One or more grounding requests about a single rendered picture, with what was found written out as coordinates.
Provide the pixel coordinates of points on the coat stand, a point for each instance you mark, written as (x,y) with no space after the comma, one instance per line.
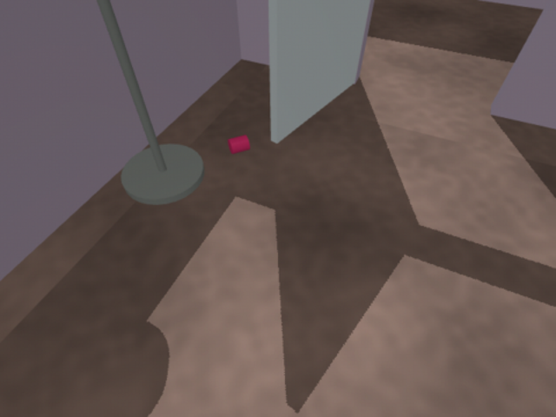
(163,173)

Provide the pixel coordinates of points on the can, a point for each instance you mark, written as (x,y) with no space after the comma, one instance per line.
(238,144)

